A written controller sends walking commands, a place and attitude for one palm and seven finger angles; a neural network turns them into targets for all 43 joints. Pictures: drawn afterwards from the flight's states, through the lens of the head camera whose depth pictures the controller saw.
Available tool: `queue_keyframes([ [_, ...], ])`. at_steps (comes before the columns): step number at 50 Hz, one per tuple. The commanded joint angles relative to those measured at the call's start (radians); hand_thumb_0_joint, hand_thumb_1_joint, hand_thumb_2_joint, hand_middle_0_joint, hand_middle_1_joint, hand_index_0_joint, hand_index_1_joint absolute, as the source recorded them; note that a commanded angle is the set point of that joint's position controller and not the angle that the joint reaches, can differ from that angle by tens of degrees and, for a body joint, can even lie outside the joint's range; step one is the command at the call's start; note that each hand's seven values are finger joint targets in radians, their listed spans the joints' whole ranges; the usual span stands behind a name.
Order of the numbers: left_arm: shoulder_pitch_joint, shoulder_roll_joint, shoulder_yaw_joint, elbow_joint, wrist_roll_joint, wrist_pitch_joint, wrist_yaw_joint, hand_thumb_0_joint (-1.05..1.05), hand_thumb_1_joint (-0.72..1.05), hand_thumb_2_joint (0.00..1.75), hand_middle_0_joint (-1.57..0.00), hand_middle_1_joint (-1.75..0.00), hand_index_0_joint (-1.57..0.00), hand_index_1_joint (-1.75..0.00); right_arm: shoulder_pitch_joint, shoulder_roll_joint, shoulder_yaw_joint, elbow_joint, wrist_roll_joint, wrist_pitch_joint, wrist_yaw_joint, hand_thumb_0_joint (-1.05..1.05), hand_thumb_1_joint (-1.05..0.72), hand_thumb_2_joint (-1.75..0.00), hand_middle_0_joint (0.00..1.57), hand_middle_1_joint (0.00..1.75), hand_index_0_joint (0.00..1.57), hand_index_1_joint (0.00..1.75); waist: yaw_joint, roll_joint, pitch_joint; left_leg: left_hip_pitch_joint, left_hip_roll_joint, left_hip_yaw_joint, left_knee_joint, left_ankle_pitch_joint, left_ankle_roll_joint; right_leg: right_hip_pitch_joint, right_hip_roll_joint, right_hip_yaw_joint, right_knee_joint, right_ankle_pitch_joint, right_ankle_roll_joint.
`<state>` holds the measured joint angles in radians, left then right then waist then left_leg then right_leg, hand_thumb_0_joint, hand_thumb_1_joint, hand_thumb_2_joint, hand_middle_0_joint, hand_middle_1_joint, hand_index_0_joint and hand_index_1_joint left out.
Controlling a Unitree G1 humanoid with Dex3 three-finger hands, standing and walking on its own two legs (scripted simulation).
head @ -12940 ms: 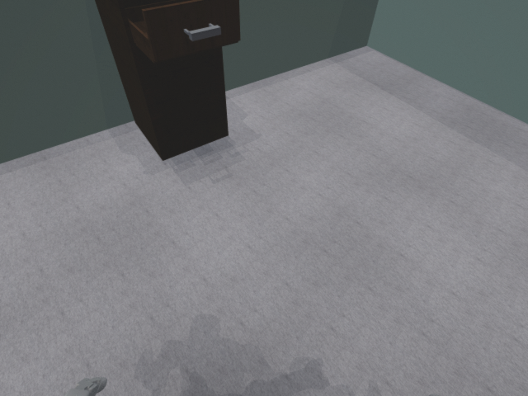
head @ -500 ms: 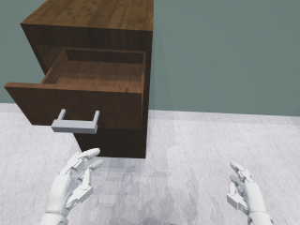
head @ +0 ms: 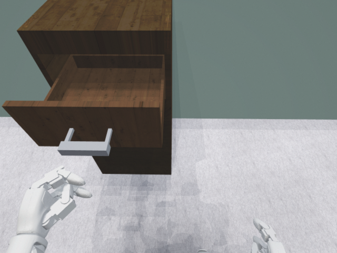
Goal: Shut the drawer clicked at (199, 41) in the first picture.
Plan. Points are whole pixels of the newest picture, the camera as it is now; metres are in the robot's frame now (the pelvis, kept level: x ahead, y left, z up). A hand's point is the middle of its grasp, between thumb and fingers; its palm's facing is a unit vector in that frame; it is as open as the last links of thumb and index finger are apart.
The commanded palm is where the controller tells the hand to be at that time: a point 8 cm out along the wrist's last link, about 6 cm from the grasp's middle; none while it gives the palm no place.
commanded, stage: raise the hand and make a fist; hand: left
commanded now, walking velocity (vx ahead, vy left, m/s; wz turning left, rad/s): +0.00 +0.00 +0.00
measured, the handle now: (87, 140) +0.39 +0.23 +0.03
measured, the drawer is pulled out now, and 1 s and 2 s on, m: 0.22 0.22 0.22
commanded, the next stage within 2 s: bring the fist close to the handle in 1.00 s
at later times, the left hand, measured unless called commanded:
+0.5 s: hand (60, 205) +0.20 +0.20 +0.11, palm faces -0.01 -1.00 -0.05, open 3.2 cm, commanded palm +0.15 +0.26 +0.12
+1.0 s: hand (53, 202) +0.20 +0.21 +0.12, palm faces +0.09 -0.99 -0.10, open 3.3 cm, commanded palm +0.15 +0.26 +0.13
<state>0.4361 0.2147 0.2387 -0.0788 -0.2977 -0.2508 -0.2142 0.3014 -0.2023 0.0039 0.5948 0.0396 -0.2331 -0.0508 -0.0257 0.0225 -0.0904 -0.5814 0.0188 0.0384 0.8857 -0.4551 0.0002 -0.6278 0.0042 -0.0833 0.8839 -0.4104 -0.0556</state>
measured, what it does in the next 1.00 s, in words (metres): stands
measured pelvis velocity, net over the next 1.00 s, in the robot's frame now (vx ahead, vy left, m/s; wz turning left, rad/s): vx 0.01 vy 0.02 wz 0.02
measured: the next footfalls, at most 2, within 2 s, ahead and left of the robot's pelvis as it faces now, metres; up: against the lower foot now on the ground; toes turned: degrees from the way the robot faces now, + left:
none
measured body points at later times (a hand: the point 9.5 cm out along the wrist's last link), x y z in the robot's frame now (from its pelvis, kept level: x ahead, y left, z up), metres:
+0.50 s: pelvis +0.01 +0.04 +0.01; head +0.01 +0.04 +0.46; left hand +0.19 +0.25 +0.12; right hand +0.23 -0.15 -0.03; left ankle -0.01 +0.12 -0.69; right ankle +0.02 -0.08 -0.69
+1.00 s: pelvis +0.01 +0.02 +0.02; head +0.00 +0.00 +0.47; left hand +0.19 +0.26 +0.13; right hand +0.19 -0.21 -0.05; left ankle -0.01 +0.12 -0.69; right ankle +0.02 -0.08 -0.69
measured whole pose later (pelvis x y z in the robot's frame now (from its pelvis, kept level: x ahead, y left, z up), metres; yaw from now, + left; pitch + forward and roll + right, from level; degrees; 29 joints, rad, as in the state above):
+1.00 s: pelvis +0.01 +0.02 +0.02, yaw +1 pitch +2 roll -1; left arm 0.52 0.24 0.17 -0.30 -0.25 -0.15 -0.17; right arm 0.27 -0.24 0.04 0.59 0.04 -0.30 -0.05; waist 0.01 0.04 -0.08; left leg -0.38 0.00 0.02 0.75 -0.41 0.02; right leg -0.40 0.00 -0.10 0.72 -0.36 -0.03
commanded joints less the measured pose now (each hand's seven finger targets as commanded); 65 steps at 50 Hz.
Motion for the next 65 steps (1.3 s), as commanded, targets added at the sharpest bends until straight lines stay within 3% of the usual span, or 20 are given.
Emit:
queue_keyframes([
  [1,0.133,0.108,0.032,-0.234,0.027,-0.148,-0.01,0.0,0.9,0.9,-1.12,-1.3,-1.12,-1.3,-0.148,-0.121,-0.059,-0.179,-0.003,-0.083,0.01,0.0,-0.9,-0.9,0.2,0.3,0.2,0.3,0.049,-0.027,-0.129,-0.018,-0.026,-0.039,-0.112,0.302,0.022,0.233,-0.037,0.083,-0.142,0.356,0.068],
  [3,0.125,0.078,-0.029,-0.242,0.021,-0.153,-0.058,0.0,0.9,0.9,-1.16,-1.34,-1.16,-1.34,-0.153,-0.141,-0.056,-0.185,0.0,-0.099,0.008,0.0,-0.9,-0.9,0.2,0.3,0.2,0.3,0.019,-0.044,-0.072,-0.008,-0.024,-0.046,-0.109,0.278,0.03,0.181,-0.031,0.076,-0.166,0.29,0.062],
  [6,0.072,0.105,-0.022,-0.295,-0.012,-0.156,-0.098,0.0,0.9,0.9,-1.22,-1.4,-1.22,-1.4,-0.12,-0.161,-0.057,-0.186,0.011,-0.129,-0.009,0.0,-0.9,-0.9,0.2,0.3,0.2,0.3,0.01,-0.032,-0.118,0.041,-0.024,-0.059,-0.12,0.231,0.03,0.166,-0.021,0.067,-0.193,0.162,0.051],
  [9,0.02,0.122,-0.021,-0.402,-0.006,-0.164,-0.063,0.0,0.9,0.9,-1.28,-1.47,-1.28,-1.47,-0.106,-0.159,-0.047,-0.182,0.004,-0.149,-0.014,0.0,-0.9,-0.9,0.2,0.3,0.2,0.3,0.019,0.047,-0.181,0.12,-0.019,-0.077,-0.136,0.268,0.028,0.174,-0.01,0.034,-0.164,0.189,0.041],
  [12,0.013,0.112,-0.024,-0.436,0.025,-0.164,-0.001,0.0,0.9,0.9,-1.34,-1.53,-1.34,-1.53,-0.104,-0.147,-0.039,-0.182,0.0,-0.149,-0.009,0.0,-0.9,-0.9,0.2,0.3,0.2,0.3,0.033,0.073,-0.176,0.157,-0.009,-0.094,-0.162,0.329,0.014,0.171,-0.005,0.0,-0.139,0.223,0.034],
  [13,0.02,0.124,-0.02,-0.428,0.04,-0.152,0.017,0.0,0.9,0.9,-1.36,-1.56,-1.36,-1.56,-0.107,-0.147,-0.038,-0.177,-0.002,-0.141,-0.005,0.0,-0.9,-0.9,0.2,0.3,0.2,0.3,0.035,0.048,-0.173,0.166,-0.003,-0.101,-0.166,0.357,0.012,0.177,0.0,-0.005,-0.136,0.238,0.032],
  [17,0.092,0.049,-0.103,-0.411,0.062,-0.063,0.018,0.0,0.9,0.9,-1.4,-1.6,-1.4,-1.6,-0.122,-0.139,-0.031,-0.2,0.004,-0.119,0.011,0.0,-0.9,-0.9,0.2,0.3,0.2,0.3,0.044,0.061,-0.133,0.188,0.01,-0.104,-0.192,0.442,-0.004,0.195,-0.005,-0.018,-0.152,0.275,0.037],
  [19,0.116,0.037,-0.128,-0.398,0.076,0.005,0.008,0.0,0.9,0.9,-1.4,-1.6,-1.4,-1.6,-0.134,-0.14,-0.025,-0.211,0.006,-0.099,0.016,0.0,-0.9,-0.9,0.2,0.3,0.2,0.3,0.046,0.016,-0.1,0.178,0.01,-0.103,-0.21,0.444,-0.001,0.216,-0.004,-0.02,-0.168,0.288,0.038],
  [22,0.127,0.068,-0.109,-0.46,0.084,0.073,0.008,0.0,0.9,0.9,-1.4,-1.6,-1.4,-1.6,-0.161,-0.135,-0.015,-0.233,0.01,-0.083,0.017,0.0,-0.9,-0.9,0.2,0.3,0.2,0.3,0.059,0.013,-0.062,0.171,0.014,-0.104,-0.242,0.414,-0.007,0.237,-0.005,-0.027,-0.185,0.267,0.035],
  [25,0.103,0.083,-0.081,-0.53,0.083,0.09,0.037,0.0,0.9,0.9,-1.4,-1.6,-1.4,-1.6,-0.163,-0.125,-0.003,-0.24,0.004,-0.07,0.015,0.0,-0.9,-0.9,0.2,0.3,0.2,0.3,0.066,0.024,-0.061,0.195,0.014,-0.105,-0.26,0.403,-0.013,0.251,-0.001,-0.032,-0.194,0.254,0.031],
  [30,0.042,0.072,-0.083,-0.58,0.065,0.054,0.071,0.0,0.9,0.9,-1.4,-1.6,-1.4,-1.6,-0.146,-0.126,0.008,-0.226,0.001,-0.085,0.013,0.0,-0.9,-0.9,0.2,0.3,0.2,0.3,0.052,0.035,-0.055,0.215,0.016,-0.115,-0.274,0.331,-0.017,0.236,0.006,-0.03,-0.213,0.201,0.032],
  [34,0.036,0.028,-0.15,-0.509,0.074,0.048,0.046,0.0,0.9,0.9,-1.4,-1.6,-1.4,-1.6,-0.139,-0.14,0.006,-0.207,0.005,-0.104,0.01,0.0,-0.9,-0.9,0.2,0.3,0.2,0.3,0.03,0.027,-0.025,0.201,0.01,-0.118,-0.275,0.249,-0.008,0.211,0.004,-0.022,-0.232,0.149,0.035],
  [36,0.043,0.038,-0.152,-0.494,0.075,0.058,0.031,0.0,0.9,0.9,-1.4,-1.6,-1.4,-1.6,-0.145,-0.146,0.004,-0.21,0.006,-0.115,0.007,0.0,-0.9,-0.9,0.2,0.3,0.2,0.3,0.036,0.012,-0.031,0.189,0.005,-0.116,-0.279,0.227,-0.001,0.226,-0.001,-0.018,-0.239,0.141,0.034],
  [38,0.033,0.1,-0.089,-0.464,0.082,0.07,0.032,0.0,0.9,0.9,-1.4,-1.6,-1.4,-1.6,-0.15,-0.152,0.0,-0.198,0.006,-0.115,-0.001,0.0,-0.9,-0.9,0.2,0.3,0.2,0.3,0.043,-0.01,-0.038,0.176,0.0,-0.11,-0.281,0.213,0.005,0.247,-0.002,-0.009,-0.253,0.134,0.033],
  [44,0.022,0.134,0.009,-0.478,0.05,0.044,0.062,0.0,0.9,0.9,-1.4,-1.6,-1.4,-1.6,-0.156,-0.132,0.0,-0.194,0.005,-0.119,-0.008,0.0,-0.9,-0.9,0.2,0.3,0.2,0.3,0.069,0.008,-0.064,0.18,-0.008,-0.084,-0.285,0.249,0.007,0.299,-0.007,0.003,-0.269,0.165,0.03],
  [50,0.024,0.135,0.027,-0.38,0.014,0.015,0.015,0.0,0.9,0.9,-1.4,-1.6,-1.4,-1.6,-0.153,-0.145,-0.005,-0.165,0.012,-0.141,-0.011,0.0,-0.9,-0.9,0.2,0.3,0.2,0.3,0.054,0.017,-0.031,0.165,-0.019,-0.059,-0.266,0.245,0.014,0.306,-0.012,0.038,-0.308,0.188,0.036],
  [52,0.017,0.123,-0.002,-0.367,0.008,0.016,-0.015,0.0,0.9,0.9,-1.4,-1.6,-1.4,-1.6,-0.156,-0.149,-0.004,-0.169,0.013,-0.155,-0.014,0.0,-0.9,-0.9,0.2,0.3,0.2,0.3,0.045,-0.004,-0.022,0.162,-0.023,-0.054,-0.258,0.235,0.02,0.303,-0.019,0.056,-0.326,0.18,0.042],
  [59,-0.08,0.172,0.065,-0.259,-0.011,-0.013,-0.053,0.0,0.9,0.9,-1.4,-1.6,-1.4,-1.6,-0.142,-0.158,-0.01,-0.133,0.008,-0.165,-0.03,0.0,-0.9,-0.9,0.2,0.3,0.2,0.3,0.037,-0.072,-0.005,0.129,-0.033,-0.054,-0.237,0.213,0.023,0.293,-0.029,0.106,-0.363,0.119,0.056],
  [64,-0.153,0.167,0.065,-0.225,-0.011,-0.077,-0.065,0.0,0.9,0.9,-1.4,-1.6,-1.4,-1.6,-0.136,-0.157,-0.012,-0.118,0.004,-0.17,-0.023,0.0,-0.9,-0.9,0.2,0.3,0.2,0.3,0.033,0.016,-0.083,0.148,-0.039,-0.044,-0.214,0.256,0.024,0.317,-0.036,0.109,-0.327,0.203,0.055],
  [65,-0.152,0.185,0.081,-0.2,-0.011,-0.082,-0.07,0.0,0.9,0.9,-1.4,-1.6,-1.4,-1.6,-0.133,-0.159,-0.013,-0.114,0.003,-0.17,-0.021,0.0,-0.9,-0.9,0.2,0.3,0.2,0.3,0.034,0.002,-0.096,0.139,-0.038,-0.048,-0.209,0.265,0.022,0.324,-0.037,0.109,-0.317,0.228,0.056],
])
